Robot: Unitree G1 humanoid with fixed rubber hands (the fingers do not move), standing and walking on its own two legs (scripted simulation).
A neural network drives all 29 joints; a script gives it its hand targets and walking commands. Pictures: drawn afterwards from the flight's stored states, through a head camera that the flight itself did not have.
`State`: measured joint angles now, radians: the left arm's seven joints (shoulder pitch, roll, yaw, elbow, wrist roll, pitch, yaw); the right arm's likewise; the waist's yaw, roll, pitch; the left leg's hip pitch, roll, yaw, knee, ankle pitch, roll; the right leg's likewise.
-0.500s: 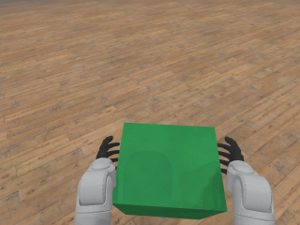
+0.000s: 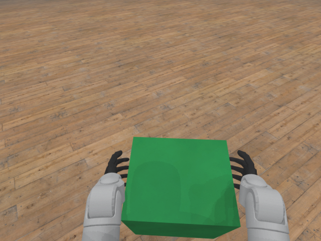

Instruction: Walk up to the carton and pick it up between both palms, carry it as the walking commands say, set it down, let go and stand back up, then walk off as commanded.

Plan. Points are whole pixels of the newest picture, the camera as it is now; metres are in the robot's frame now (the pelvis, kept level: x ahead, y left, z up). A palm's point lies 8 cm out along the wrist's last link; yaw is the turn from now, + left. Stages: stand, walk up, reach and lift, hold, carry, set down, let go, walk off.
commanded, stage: carry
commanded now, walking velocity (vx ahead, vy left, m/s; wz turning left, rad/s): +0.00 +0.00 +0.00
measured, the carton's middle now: (176, 191) +0.31 +0.00 -0.05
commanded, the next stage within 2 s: hold in 1.00 s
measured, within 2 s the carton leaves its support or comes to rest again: neither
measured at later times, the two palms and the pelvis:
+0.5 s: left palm (116, 173) +0.29 +0.15 +0.06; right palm (246, 175) +0.30 -0.17 +0.06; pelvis +0.02 -0.01 +0.00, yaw +1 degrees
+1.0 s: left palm (118, 176) +0.30 +0.15 +0.04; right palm (246, 175) +0.30 -0.17 +0.05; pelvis +0.02 -0.01 +0.00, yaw +1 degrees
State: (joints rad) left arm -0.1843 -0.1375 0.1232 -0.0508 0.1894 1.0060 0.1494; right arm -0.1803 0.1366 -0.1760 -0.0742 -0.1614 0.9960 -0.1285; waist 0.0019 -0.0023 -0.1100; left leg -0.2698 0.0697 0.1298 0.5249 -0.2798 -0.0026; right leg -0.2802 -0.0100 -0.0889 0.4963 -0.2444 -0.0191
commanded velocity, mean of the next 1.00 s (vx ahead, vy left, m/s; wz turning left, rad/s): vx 0.00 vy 0.00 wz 0.00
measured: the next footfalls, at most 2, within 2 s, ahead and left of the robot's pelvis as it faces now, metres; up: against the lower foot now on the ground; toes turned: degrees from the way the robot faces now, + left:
none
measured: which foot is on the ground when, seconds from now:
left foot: down 0.00-1.00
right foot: down 0.00-1.00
